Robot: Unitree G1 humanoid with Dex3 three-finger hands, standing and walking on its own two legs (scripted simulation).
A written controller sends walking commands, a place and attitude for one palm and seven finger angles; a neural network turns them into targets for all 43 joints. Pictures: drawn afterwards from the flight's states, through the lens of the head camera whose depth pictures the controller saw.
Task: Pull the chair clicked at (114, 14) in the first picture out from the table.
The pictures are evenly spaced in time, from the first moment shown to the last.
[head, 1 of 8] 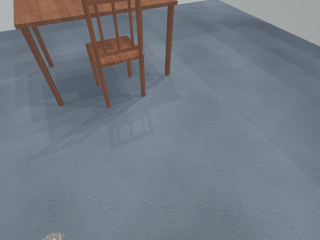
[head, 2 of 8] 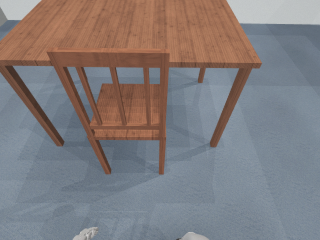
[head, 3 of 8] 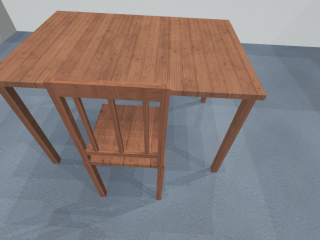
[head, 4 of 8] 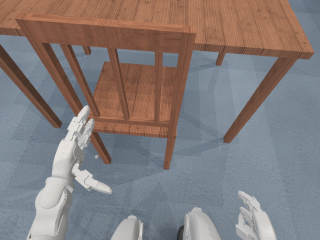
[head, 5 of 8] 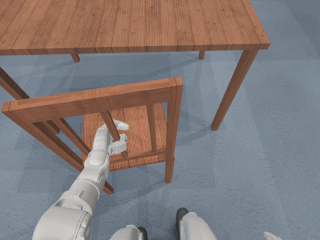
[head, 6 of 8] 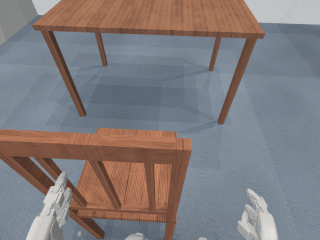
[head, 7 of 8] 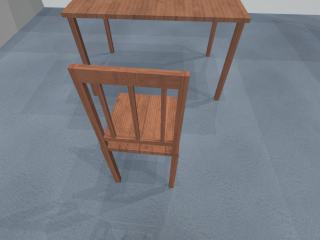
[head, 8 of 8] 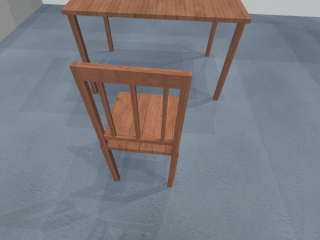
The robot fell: no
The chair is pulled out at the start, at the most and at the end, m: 0.00 0.62 0.61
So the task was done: yes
